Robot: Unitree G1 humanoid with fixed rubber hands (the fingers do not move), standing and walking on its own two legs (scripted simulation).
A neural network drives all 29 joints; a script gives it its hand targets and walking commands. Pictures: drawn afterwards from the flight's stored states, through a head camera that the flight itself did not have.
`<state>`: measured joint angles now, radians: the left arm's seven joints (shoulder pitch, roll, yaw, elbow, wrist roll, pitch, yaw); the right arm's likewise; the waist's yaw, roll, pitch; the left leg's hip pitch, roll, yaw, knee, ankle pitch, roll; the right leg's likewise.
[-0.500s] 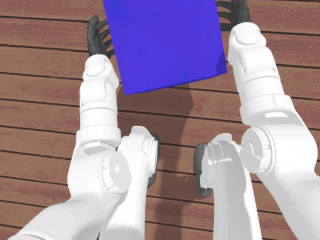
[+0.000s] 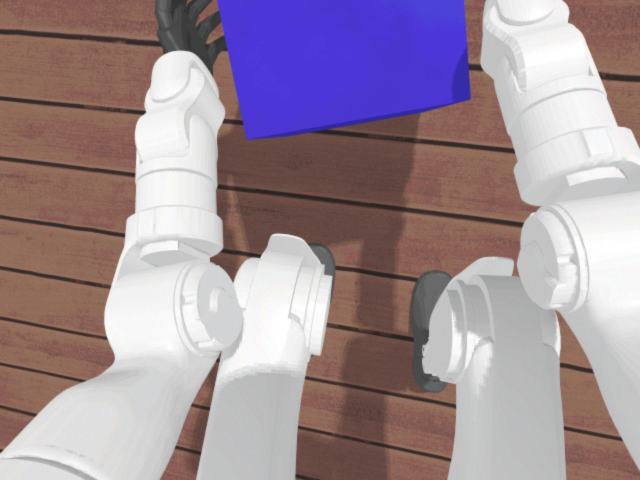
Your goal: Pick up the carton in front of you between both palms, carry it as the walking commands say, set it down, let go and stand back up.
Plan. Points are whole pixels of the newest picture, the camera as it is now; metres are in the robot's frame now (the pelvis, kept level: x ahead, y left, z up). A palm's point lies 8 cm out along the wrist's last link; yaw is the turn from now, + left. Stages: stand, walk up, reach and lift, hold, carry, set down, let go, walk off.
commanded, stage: set down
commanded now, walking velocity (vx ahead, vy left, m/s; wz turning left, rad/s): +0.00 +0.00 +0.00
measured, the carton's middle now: (341, 36) +0.54 +0.07 -0.25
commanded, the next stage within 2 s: none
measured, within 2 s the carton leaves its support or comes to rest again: rests again in 0.46 s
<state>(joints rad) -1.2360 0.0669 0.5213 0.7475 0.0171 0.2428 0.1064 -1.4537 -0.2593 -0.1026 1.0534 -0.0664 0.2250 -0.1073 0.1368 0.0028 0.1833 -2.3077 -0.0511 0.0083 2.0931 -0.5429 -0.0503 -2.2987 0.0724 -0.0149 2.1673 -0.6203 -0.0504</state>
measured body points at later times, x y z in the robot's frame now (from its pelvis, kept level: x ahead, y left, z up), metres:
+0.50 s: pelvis +0.00 +0.00 -0.01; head +0.36 -0.03 +0.25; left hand +0.52 +0.22 -0.16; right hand +0.58 -0.08 -0.17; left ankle +0.12 +0.12 -0.35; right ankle +0.09 -0.09 -0.35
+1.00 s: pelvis +0.00 +0.00 -0.02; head +0.37 -0.03 +0.24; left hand +0.51 +0.22 -0.18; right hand +0.57 -0.09 -0.20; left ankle +0.12 +0.12 -0.35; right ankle +0.09 -0.09 -0.35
